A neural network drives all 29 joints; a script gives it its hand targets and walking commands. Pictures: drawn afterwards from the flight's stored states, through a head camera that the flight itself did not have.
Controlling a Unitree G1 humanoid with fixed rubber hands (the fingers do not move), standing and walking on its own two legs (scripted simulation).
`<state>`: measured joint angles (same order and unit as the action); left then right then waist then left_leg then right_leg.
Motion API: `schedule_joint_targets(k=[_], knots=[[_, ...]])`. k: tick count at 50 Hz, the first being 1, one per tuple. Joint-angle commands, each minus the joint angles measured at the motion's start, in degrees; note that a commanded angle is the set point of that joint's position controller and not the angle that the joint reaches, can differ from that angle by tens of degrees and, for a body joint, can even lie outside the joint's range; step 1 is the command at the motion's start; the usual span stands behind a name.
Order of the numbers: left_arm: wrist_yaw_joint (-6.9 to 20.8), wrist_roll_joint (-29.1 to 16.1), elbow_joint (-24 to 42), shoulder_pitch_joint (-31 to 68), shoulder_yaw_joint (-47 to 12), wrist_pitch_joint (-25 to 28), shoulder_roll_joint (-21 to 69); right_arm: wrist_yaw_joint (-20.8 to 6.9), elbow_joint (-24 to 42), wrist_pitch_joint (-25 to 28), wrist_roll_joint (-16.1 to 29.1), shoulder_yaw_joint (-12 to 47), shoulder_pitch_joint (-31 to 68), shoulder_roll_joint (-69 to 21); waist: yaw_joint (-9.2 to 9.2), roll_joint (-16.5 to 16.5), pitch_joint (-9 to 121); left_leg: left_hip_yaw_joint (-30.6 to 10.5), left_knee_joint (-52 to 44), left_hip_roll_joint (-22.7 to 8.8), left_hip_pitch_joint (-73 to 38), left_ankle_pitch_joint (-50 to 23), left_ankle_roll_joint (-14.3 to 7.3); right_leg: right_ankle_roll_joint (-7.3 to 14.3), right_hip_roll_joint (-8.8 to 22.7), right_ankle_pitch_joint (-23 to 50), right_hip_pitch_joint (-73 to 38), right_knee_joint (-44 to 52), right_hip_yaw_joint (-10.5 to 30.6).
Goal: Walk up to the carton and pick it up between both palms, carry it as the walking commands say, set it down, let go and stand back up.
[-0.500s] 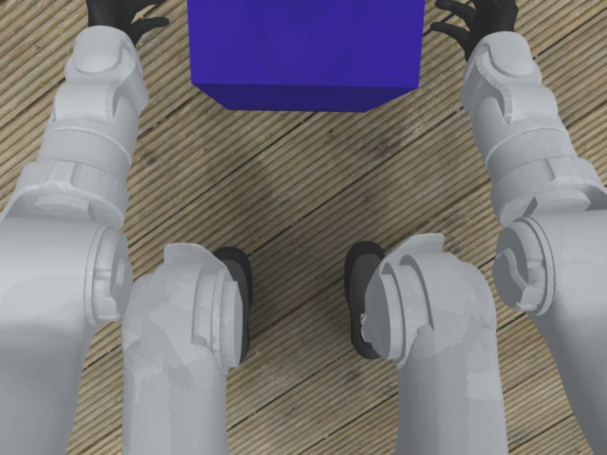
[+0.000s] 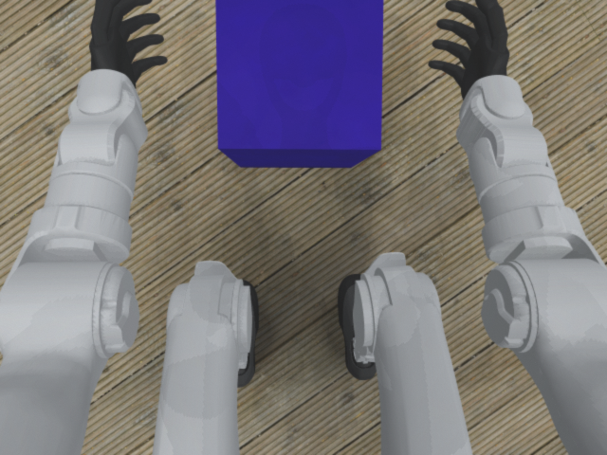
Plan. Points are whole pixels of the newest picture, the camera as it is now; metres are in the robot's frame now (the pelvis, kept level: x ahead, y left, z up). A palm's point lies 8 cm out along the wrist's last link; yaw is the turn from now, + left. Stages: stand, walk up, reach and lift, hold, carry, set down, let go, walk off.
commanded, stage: set down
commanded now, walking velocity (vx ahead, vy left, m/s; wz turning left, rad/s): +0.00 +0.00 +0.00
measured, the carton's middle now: (297, 88) +0.57 -0.01 -0.31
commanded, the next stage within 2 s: let go in 0.86 s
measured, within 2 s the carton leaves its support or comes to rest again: neither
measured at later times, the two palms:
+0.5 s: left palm out of the picture +0.54 +0.19 +0.03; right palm out of the picture +0.52 -0.21 +0.03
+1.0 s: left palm out of the picture +0.53 +0.19 +0.14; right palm out of the picture +0.51 -0.21 +0.14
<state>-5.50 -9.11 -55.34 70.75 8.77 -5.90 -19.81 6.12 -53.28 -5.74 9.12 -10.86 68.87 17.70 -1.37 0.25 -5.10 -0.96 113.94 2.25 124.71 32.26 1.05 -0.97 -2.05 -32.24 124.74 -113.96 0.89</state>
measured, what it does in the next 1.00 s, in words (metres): rises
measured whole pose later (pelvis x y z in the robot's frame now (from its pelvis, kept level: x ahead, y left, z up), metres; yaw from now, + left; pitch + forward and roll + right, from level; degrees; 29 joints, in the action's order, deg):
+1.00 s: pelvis +0.04 +0.00 +0.24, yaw +0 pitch +44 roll +0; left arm 1.7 5.1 -49.9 56.9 20.2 -6.0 -13.1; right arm -0.6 -47.3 -6.2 -4.9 -20.9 54.8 10.7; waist -1.1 0.3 5.2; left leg -1.9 56.8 1.3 83.8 16.7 0.9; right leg -0.4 -1.5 -16.7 83.9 -56.9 1.6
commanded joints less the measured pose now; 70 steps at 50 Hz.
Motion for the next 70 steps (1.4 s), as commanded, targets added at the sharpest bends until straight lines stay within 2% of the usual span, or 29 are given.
schedule_joint_targets(k=[1,14,22,39,44,47,51,53,55,57,61,70], knots=[[0.5,1.1,6.7,12.1,1.8,0.6,-6.3,-0.4,6.9,0.6,-1.1,-1.5,12.0,5.7,-0.05,0.5,62.9,4.0,-12.5,1.3,-33.5,-15.8,0.3,-0.6,-1.1,17.0,-33.5,13.0,-3.8],[2.7,4.3,13.2,8.1,4.6,-1.9,-5.6,-2.1,13.4,-2.1,-4.2,-4.7,7.4,5.1,-0.25,1.3,69.9,4.4,-25.1,2.3,-43.7,-20.8,1.0,-1.2,-2.4,21.6,-43.4,25.7,-4.4],[4.0,5.9,14.4,5.2,5.9,-2.5,-4.6,-3.9,15.0,-2.9,-5.2,-6.1,4.3,4.2,-0.16,1.2,69.9,4.0,-33.9,2.4,-50.1,-24.1,1.3,-1.5,-2.6,24.7,-49.2,34.4,-4.4],[6.6,9.8,13.8,-0.3,9.1,-1.0,-1.4,-6.1,14.2,-1.3,-9.3,-8.6,-1.3,1.1,0.16,1.2,63.6,2.0,-55.2,1.5,-66.5,-28.5,1.2,-1.7,-2.0,29.0,-63.7,55.4,-2.2],[7.1,12.5,10.2,-1.7,10.9,0.2,0.7,-6.7,10.7,0.1,-12.2,-9.6,-2.3,-1.2,0.03,0.6,55.1,1.2,-59.1,1.2,-66.1,-27.8,1.5,-1.6,-1.3,28.3,-63.3,59.1,-2.2],[7.3,14.1,9.4,-3.7,12.1,0.8,1.2,-6.7,10.1,0.5,-13.8,-10.5,-4.1,-1.7,0.09,0.3,54.8,1.3,-59.9,1.2,-66.6,-29.1,1.8,-1.6,-1.3,30.0,-65.5,60.2,-2.1],[6.9,15.6,12.9,-9.9,11.6,1.0,1.7,-6.7,13.4,0.7,-16.1,-10.3,-9.2,-1.8,0.90,0.5,62.8,1.3,-60.2,1.1,-73.0,-35.0,1.6,-1.6,-1.4,35.7,-72.2,60.3,-1.7],[6.1,15.9,17.3,-15.4,10.6,0.7,2.3,-7.0,16.8,0.6,-16.7,-9.2,-14.4,-1.1,1.12,1.0,68.8,1.2,-60.9,1.0,-78.8,-40.1,1.5,-1.6,-1.6,40.3,-76.6,60.4,-1.9],[5.9,15.8,23.3,-22.9,8.6,0.5,2.1,-7.2,21.3,0.5,-17.0,-7.6,-22.7,-0.9,0.55,0.9,73.1,0.7,-61.7,1.1,-83.3,-45.1,1.5,-1.6,-1.9,45.9,-82.1,60.8,-1.6],[5.9,15.2,28.7,-27.8,7.0,0.1,1.8,-7.4,26.2,0.2,-16.5,-5.9,-27.4,-0.6,0.08,0.2,72.7,0.4,-63.0,1.3,-84.8,-46.6,1.2,-1.2,-1.8,48.3,-85.9,62.3,-0.7],[6.9,13.1,32.7,-37.0,4.0,0.5,2.5,-8.5,30.6,0.4,-13.4,-1.7,-36.0,-2.4,0.37,-0.3,64.1,0.1,-66.7,1.5,-84.4,-43.9,0.7,-0.6,-0.8,47.8,-91.2,66.2,0.7],[8.3,10.9,26.8,-56.1,1.1,4.5,4.6,-8.9,26.1,4.3,-10.9,1.8,-55.5,-3.1,0.81,-0.7,36.8,-0.1,-76.8,0.7,-90.9,-30.7,1.1,-0.5,0.4,35.1,-97.1,76.7,0.8]])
